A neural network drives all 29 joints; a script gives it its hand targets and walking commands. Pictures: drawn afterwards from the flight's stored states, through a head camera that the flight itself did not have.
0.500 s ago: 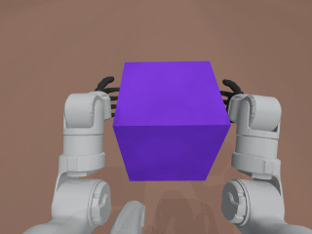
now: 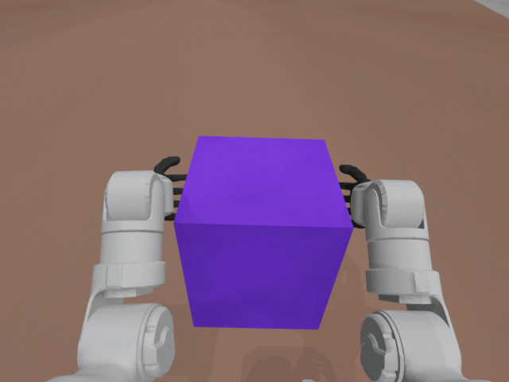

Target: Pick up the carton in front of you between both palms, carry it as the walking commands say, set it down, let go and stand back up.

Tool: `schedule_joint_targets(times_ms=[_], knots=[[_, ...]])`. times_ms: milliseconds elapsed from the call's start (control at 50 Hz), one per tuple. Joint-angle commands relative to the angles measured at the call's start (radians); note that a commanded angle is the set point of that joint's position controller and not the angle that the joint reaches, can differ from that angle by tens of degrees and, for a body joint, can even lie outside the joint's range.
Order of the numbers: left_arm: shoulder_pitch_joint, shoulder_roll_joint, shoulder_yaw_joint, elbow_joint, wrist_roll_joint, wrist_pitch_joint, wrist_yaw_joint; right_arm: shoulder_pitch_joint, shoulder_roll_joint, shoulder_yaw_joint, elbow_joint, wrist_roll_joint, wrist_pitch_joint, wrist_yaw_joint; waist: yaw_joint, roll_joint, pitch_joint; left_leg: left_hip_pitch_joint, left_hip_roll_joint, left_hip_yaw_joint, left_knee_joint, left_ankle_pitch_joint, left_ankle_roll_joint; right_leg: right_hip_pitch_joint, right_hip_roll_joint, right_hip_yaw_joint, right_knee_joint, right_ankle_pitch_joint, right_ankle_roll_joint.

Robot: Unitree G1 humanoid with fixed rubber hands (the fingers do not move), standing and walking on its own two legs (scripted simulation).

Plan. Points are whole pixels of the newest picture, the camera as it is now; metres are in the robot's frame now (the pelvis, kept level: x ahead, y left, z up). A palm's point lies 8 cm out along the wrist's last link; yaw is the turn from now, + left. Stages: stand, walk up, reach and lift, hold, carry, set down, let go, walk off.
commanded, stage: carry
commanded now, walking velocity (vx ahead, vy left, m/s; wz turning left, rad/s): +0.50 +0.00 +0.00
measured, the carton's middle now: (258, 233) +0.36 +0.00 +0.05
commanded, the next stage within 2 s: none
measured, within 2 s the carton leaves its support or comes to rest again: neither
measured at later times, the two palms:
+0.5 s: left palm (206, 130) +0.58 +0.10 +0.09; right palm (348, 139) +0.58 -0.20 +0.08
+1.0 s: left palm (197, 70) +0.87 +0.15 +0.08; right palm (307, 75) +0.85 -0.15 +0.08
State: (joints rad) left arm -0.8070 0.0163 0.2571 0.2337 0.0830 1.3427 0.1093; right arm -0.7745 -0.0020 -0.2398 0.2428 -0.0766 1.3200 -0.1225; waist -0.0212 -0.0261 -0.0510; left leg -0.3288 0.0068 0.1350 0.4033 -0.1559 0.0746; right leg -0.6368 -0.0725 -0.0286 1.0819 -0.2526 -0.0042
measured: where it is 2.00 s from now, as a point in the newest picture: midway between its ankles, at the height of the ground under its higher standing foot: (246, 278)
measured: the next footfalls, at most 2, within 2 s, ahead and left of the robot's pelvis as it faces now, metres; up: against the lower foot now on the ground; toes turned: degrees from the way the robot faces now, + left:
right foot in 0.26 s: +0.33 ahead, -0.15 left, +0.00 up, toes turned -9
left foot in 0.72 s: +0.65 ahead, +0.10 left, +0.00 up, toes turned +10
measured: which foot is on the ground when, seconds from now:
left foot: down 0.00-0.28, up 0.30-0.70, down 0.72-1.00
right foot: up 0.00-0.24, down 0.26-0.74, up 0.76-1.00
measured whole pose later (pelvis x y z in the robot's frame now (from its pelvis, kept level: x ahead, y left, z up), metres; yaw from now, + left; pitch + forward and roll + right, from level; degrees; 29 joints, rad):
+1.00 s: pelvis +0.60 +0.01 +0.01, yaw -1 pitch +4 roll -1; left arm -0.15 -0.13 0.09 -0.29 0.13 1.19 0.07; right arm -0.13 0.13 -0.11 -0.28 -0.11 1.18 -0.10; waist -0.02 -0.02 -0.09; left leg -0.23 0.05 0.21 0.34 -0.17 0.05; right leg -0.57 -0.09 -0.10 0.75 -0.23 0.02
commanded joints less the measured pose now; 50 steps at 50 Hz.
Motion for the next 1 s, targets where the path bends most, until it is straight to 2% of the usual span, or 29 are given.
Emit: schedule_joint_targets(times_ms=[0, 80, 160, 200, 220, 240, 260, 280, 300, 320, 340, 360, 400, 460, 580, 640, 660, 680, 700, 720, 740, 760, 780, 800, 820, 840, 880, 920, 980], knots=[[-0.675, -1.231, -0.557, -0.122, -0.427, -0.060, -0.186, -0.783, 1.175, 0.513, -0.202, 0.464, -0.055, 0.235, 0.002, 0.149, -0.443, 0.439, 0.268, -0.256, -0.205, 0.066, 0.104, -0.100, -0.045, -0.001, -0.162, 0.070, 0.028], [-0.524, -1.267, -0.640, -0.160, -0.420, -0.094, -0.202, -0.599, 1.180, 0.563, -0.226, 0.406, -0.082, 0.247, -0.001, 0.168, -0.423, 0.530, 0.221, -0.136, -0.169, 0.351, 0.067, -0.050, -0.014, -0.072, -0.401, 0.144, 0.033], [-0.407, -1.269, -0.719, -0.269, -0.420, -0.118, -0.220, -0.444, 1.167, 0.635, -0.331, 0.373, -0.107, 0.251, -0.010, 0.198, -0.386, 0.574, 0.195, -0.065, -0.113, 0.506, 0.035, 0.041, 0.034, -0.129, -0.606, 0.220, 0.018], [-0.320, -1.242, -0.742, -0.328, -0.407, -0.121, -0.227, -0.353, 1.148, 0.672, -0.394, 0.359, -0.112, 0.250, -0.006, 0.210, -0.386, 0.568, 0.180, -0.033, -0.028, 0.577, 0.008, 0.166, 0.055, -0.163, -0.727, 0.257, 0.005], [-0.261, -1.232, -0.750, -0.345, -0.395, -0.121, -0.232, -0.296, 1.141, 0.694, -0.416, 0.355, -0.113, 0.250, 0.009, 0.178, -0.426, 0.483, 0.163, 0.011, 0.090, 0.592, -0.020, 0.360, 0.067, -0.193, -0.783, 0.294, -0.009], [-0.188, -1.217, -0.755, -0.349, -0.380, -0.123, -0.237, -0.245, 1.130, 0.720, -0.435, 0.353, -0.112, 0.254, 0.024, 0.131, -0.489, 0.314, 0.154, 0.024, 0.230, 0.476, -0.055, 0.608, 0.013, -0.142, -0.745, 0.265, -0.033], [-0.104, -1.191, -0.752, -0.360, -0.360, -0.125, -0.242, -0.212, 1.116, 0.747, -0.459, 0.357, -0.108, 0.260, 0.046, -0.026, -0.577, 0.114, 0.136, 0.017, 0.449, 0.136, -0.078, 0.835, -0.196, 0.113, -0.670, 0.351, -0.066], [-0.052, -1.144, -0.746, -0.352, -0.319, -0.137, -0.244, -0.193, 1.156, 0.783, -0.475, 0.372, -0.100, 0.268, 0.047, -0.304, -0.598, -0.284, 0.004, -0.020, 0.644, -0.263, -0.102, 1.117, -0.350, 0.415, -0.691, 0.384, -0.211], [0.011, -1.148, -0.753, -0.372, -0.314, -0.142, -0.246, -0.169, 1.151, 0.794, -0.495, 0.381, -0.104, 0.276, 0.047, -0.307, -0.548, -0.458, 0.008, -0.086, 0.763, -0.366, -0.092, 1.119, -0.351, 0.456, -0.724, 0.378, -0.237], [0.021, -1.151, -0.766, -0.426, -0.306, -0.149, -0.248, -0.165, 1.166, 0.815, -0.516, 0.390, -0.111, 0.284, 0.048, -0.219, -0.517, -0.487, 0.046, -0.118, 0.790, -0.359, -0.079, 1.072, -0.332, 0.388, -0.718, 0.453, -0.216], [0.029, -1.153, -0.783, -0.481, -0.307, -0.155, -0.251, -0.143, 1.171, 0.833, -0.537, 0.403, -0.121, 0.289, 0.046, -0.106, -0.488, -0.479, 0.079, -0.132, 0.761, -0.317, -0.076, 1.006, -0.319, 0.324, -0.729, 0.464, -0.189], [0.034, -1.170, -0.806, -0.523, -0.315, -0.161, -0.255, -0.115, 1.168, 0.850, -0.558, 0.409, -0.130, 0.291, 0.043, -0.056, -0.450, -0.444, 0.110, -0.139, 0.700, -0.261, -0.083, 0.910, -0.300, 0.257, -0.774, 0.406, -0.158], [0.098, -1.187, -0.815, -0.564, -0.336, -0.168, -0.267, -0.063, 1.151, 0.876, -0.627, 0.414, -0.137, 0.287, 0.038, -0.078, -0.419, -0.361, 0.112, -0.105, 0.585, -0.182, -0.100, 0.797, -0.263, 0.151, -0.844, 0.311, -0.135], [0.170, -1.142, -0.828, -0.602, -0.360, -0.161, -0.277, 0.019, 1.123, 0.895, -0.682, 0.403, -0.136, 0.279, 0.033, -0.103, -0.356, -0.324, 0.109, -0.054, 0.418, -0.080, -0.117, 0.718, -0.214, 0.045, -0.895, 0.222, -0.142], [0.246, -1.015, -0.823, -0.590, -0.355, -0.117, -0.284, 0.137, 1.005, 0.854, -0.640, 0.364, -0.090, 0.277, 0.038, -0.131, -0.207, -0.227, 0.069, 0.033, 0.148, 0.122, -0.094, 0.644, -0.169, -0.064, -0.898, 0.297, -0.102], [0.233, -0.982, -0.821, -0.561, -0.349, -0.100, -0.282, 0.146, 0.971, 0.830, -0.594, 0.357, -0.072, 0.282, 0.038, -0.131, -0.146, -0.151, 0.068, 0.055, 0.083, 0.131, -0.076, 0.628, -0.177, -0.076, -0.852, 0.284, -0.079], [0.223, -0.976, -0.823, -0.551, -0.350, -0.095, -0.282, 0.153, 0.965, 0.820, -0.577, 0.353, -0.068, 0.283, 0.030, -0.117, -0.156, -0.059, 0.049, 0.086, 0.053, 0.102, -0.072, 0.602, -0.164, -0.103, -0.779, 0.316, -0.064], [0.216, -0.971, -0.827, -0.544, -0.351, -0.091, -0.282, 0.164, 0.959, 0.808, -0.557, 0.348, -0.065, 0.284, 0.020, -0.076, -0.196, 0.092, 0.006, 0.132, 0.040, 0.022, -0.069, 0.549, -0.122, -0.154, -0.639, 0.357, -0.044], [0.208, -0.960, -0.831, -0.537, -0.353, -0.087, -0.281, 0.173, 0.953, 0.796, -0.536, 0.345, -0.064, 0.285, 0.007, -0.017, -0.251, 0.297, 0.054, 0.062, 0.062, -0.037, -0.061, 0.416, -0.091, -0.179, -0.458, 0.325, -0.015], [0.166, -0.963, -0.846, -0.554, -0.365, -0.079, -0.279, 0.161, 0.941, 0.780, -0.511, 0.330, -0.069, 0.288, -0.005, 0.223, -0.320, 0.489, 0.319, -0.380, -0.062, -0.245, 0.043, 0.165, 0.000, -0.159, -0.143, 0.134, 0.042], [0.134, -0.981, -0.857, -0.559, -0.375, -0.077, -0.281, 0.172, 0.968, 0.780, -0.482, 0.336, -0.077, 0.288, -0.006, 0.413, -0.348, 0.570, 0.426, -0.664, -0.205, -0.190, 0.129, -0.036, 0.084, -0.103, 0.052, -0.220, 0.046], [0.110, -1.018, -0.862, -0.546, -0.385, -0.085, -0.284, 0.150, 0.999, 0.785, -0.511, 0.352, -0.085, 0.290, 0.000, 0.305, -0.334, 0.539, 0.423, -0.598, -0.180, -0.081, 0.132, -0.086, 0.024, -0.012, 0.162, -0.240, 0.017], [0.111, -1.054, -0.861, -0.543, -0.393, -0.097, -0.288, 0.128, 1.039, 0.796, -0.527, 0.364, -0.094, 0.291, 0.000, 0.216, -0.334, 0.468, 0.392, -0.503, -0.149, 0.051, 0.121, -0.075, -0.012, 0.010, 0.189, -0.211, -0.005], [0.116, -1.086, -0.865, -0.540, -0.394, -0.111, -0.290, 0.107, 1.071, 0.806, -0.547, 0.375, -0.104, 0.294, 0.005, 0.123, -0.323, 0.394, 0.375, -0.406, -0.143, 0.128, 0.089, -0.050, -0.049, 0.022, 0.145, -0.158, -0.011], [0.126, -1.109, -0.869, -0.538, -0.391, -0.123, -0.289, 0.090, 1.099, 0.818, -0.565, 0.385, -0.115, 0.298, 0.011, 0.092, -0.319, 0.323, 0.357, -0.314, -0.161, 0.177, 0.059, 0.000, -0.069, 0.030, 0.063, -0.103, -0.008], [0.138, -1.121, -0.874, -0.543, -0.381, -0.135, -0.286, 0.086, 1.116, 0.829, -0.577, 0.392, -0.126, 0.302, 0.014, 0.105, -0.325, 0.285, 0.335, -0.232, -0.168, 0.224, 0.041, 0.048, -0.061, 0.007, 0.004, -0.075, -0.002], [0.185, -1.141, -0.883, -0.542, -0.363, -0.156, -0.277, 0.114, 1.120, 0.839, -0.585, 0.398, -0.140, 0.309, 0.019, 0.152, -0.334, 0.255, 0.304, -0.133, -0.175, 0.283, 0.038, 0.099, -0.039, -0.031, -0.116, -0.049, 0.011], [0.229, -1.140, -0.884, -0.557, -0.349, -0.171, -0.268, 0.143, 1.106, 0.847, -0.604, 0.404, -0.148, 0.316, 0.021, 0.167, -0.334, 0.261, 0.282, -0.071, -0.171, 0.318, 0.044, 0.123, -0.020, -0.064, -0.265, -0.008, 0.024], [0.240, -1.109, -0.887, -0.607, -0.347, -0.174, -0.259, 0.169, 1.073, 0.851, -0.639, 0.402, -0.149, 0.317, 0.014, 0.190, -0.315, 0.255, 0.263, -0.010, -0.144, 0.382, 0.030, 0.183, 0.004, -0.108, -0.433, 0.104, 0.022]])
